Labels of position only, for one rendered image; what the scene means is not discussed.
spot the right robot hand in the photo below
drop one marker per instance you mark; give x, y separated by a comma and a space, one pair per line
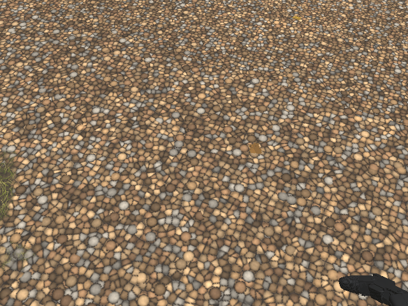
378, 287

